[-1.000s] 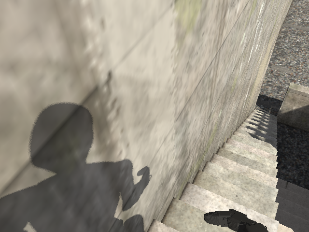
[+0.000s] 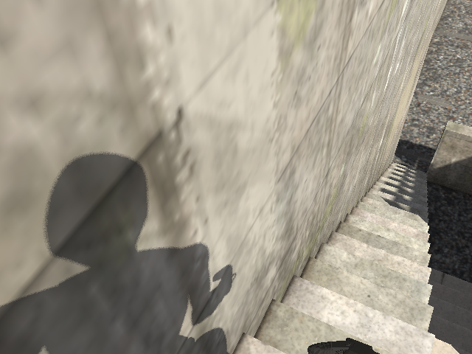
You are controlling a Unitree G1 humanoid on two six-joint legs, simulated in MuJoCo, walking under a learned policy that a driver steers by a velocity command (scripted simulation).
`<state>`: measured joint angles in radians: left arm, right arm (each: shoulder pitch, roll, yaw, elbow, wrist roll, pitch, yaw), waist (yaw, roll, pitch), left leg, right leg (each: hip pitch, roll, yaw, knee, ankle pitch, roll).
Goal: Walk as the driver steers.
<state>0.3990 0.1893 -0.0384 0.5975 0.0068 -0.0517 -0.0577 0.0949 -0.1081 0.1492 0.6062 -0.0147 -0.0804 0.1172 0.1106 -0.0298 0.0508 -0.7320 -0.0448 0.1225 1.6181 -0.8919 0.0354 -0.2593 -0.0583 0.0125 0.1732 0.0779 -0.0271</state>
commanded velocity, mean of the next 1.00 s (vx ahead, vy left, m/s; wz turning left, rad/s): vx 0.50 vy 0.00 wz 0.00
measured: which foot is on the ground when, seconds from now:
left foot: down 0.00-1.00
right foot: down 0.00-1.00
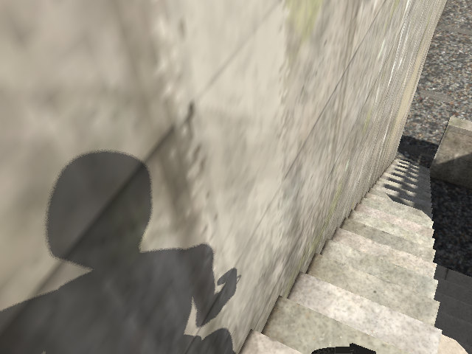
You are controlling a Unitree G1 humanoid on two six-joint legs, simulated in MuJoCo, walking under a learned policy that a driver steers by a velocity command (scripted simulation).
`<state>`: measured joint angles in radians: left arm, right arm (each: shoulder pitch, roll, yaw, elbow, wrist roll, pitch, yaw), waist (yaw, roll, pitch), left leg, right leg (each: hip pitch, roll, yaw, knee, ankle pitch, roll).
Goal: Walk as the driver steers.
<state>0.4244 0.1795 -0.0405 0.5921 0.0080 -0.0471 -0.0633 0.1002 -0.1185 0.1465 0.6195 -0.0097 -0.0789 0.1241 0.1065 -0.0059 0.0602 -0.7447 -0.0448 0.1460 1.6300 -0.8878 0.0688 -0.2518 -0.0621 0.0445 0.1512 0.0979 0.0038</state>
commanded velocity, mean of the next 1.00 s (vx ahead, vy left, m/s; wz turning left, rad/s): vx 0.30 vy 0.00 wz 0.00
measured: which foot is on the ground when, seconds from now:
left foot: down 0.00-1.00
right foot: down 0.00-1.00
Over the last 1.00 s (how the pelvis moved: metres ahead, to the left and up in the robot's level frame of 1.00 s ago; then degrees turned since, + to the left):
-0.01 0.02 0.00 0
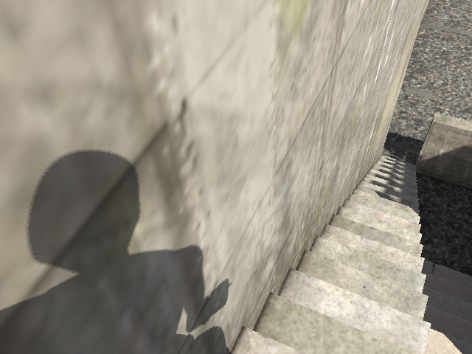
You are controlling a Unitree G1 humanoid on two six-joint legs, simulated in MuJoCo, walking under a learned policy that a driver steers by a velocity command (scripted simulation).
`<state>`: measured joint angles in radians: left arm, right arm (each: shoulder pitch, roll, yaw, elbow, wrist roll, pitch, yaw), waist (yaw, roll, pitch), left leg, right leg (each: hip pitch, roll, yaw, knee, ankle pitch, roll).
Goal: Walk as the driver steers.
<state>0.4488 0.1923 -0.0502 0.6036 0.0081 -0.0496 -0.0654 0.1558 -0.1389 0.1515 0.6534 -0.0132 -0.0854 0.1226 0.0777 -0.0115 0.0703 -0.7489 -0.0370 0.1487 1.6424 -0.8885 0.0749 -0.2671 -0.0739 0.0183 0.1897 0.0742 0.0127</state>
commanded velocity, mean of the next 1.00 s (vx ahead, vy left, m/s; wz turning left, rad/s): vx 0.46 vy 0.00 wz -0.45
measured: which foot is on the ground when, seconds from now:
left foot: down 0.00-0.44, up 0.46-0.80, down 0.82-1.00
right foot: down 0.00-0.82, up 0.84-1.00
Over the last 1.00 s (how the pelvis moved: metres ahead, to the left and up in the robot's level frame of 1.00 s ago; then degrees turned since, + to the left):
0.00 0.00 0.00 0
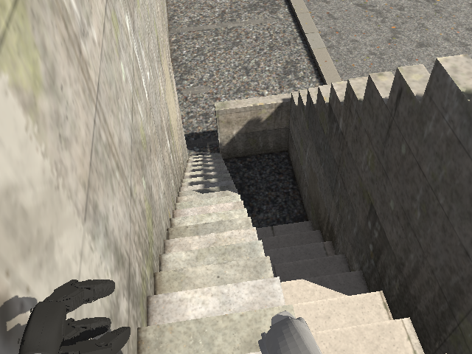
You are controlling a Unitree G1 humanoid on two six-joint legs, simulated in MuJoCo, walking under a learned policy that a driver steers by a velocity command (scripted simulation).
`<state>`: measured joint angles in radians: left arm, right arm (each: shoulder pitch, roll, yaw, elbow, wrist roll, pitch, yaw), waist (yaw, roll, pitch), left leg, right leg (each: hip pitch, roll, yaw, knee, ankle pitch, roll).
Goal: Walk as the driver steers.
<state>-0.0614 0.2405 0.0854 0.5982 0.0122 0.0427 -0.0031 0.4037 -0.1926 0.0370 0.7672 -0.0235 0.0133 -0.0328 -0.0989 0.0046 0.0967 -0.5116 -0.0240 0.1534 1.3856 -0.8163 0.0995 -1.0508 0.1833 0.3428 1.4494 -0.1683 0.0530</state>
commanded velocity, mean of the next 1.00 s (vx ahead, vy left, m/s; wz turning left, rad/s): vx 0.50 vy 0.00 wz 0.10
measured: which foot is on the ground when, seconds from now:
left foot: down 0.00-0.36, up 0.38-0.74, down 0.76-1.00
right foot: up 0.00-0.36, down 0.38-0.80, up 0.82-1.00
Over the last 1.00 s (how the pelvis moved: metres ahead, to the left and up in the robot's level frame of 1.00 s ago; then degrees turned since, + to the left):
-0.05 -0.02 0.06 -24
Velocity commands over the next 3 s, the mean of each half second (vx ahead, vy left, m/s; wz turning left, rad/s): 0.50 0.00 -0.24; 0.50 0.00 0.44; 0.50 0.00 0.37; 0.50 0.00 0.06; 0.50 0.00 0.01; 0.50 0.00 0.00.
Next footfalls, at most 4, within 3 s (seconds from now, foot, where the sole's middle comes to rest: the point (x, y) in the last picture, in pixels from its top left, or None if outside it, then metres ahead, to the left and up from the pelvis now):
0.38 right None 0.22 -0.22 -0.84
0.76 left None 0.54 0.16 -1.05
1.02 right None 0.31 -0.04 -0.84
1.30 left None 0.44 0.26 -1.05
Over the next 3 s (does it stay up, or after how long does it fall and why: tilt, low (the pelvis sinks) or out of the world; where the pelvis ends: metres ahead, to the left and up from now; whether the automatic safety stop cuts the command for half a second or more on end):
stays up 1.09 0.15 -0.83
